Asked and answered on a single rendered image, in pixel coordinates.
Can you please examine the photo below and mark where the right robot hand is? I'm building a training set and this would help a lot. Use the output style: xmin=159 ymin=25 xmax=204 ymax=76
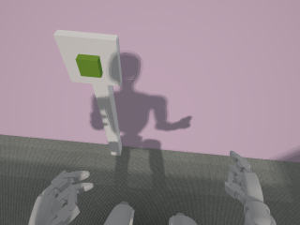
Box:
xmin=224 ymin=151 xmax=264 ymax=205

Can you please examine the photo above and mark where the robot thigh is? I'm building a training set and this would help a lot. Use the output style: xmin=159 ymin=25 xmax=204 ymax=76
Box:
xmin=103 ymin=203 xmax=135 ymax=225
xmin=168 ymin=215 xmax=197 ymax=225

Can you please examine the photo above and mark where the right robot thigh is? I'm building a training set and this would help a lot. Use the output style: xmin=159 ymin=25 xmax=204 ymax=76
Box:
xmin=168 ymin=215 xmax=197 ymax=225

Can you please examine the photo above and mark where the panel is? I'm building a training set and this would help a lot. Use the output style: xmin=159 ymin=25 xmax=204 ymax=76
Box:
xmin=53 ymin=29 xmax=123 ymax=156

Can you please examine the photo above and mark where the button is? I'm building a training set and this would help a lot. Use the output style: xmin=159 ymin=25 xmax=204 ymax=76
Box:
xmin=75 ymin=54 xmax=103 ymax=78

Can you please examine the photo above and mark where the left robot hand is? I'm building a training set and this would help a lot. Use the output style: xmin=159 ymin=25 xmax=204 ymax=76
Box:
xmin=28 ymin=171 xmax=94 ymax=225

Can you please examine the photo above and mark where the left robot thigh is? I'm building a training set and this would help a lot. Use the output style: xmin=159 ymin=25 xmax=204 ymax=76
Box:
xmin=103 ymin=203 xmax=135 ymax=225

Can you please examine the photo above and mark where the robot right forearm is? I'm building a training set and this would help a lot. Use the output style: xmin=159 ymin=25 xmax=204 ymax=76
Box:
xmin=244 ymin=201 xmax=277 ymax=225

